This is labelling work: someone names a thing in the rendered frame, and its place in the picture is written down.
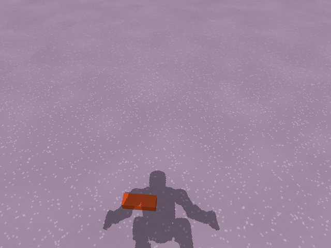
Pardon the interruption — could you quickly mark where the carton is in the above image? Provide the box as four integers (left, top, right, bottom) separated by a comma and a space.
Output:
121, 193, 157, 211

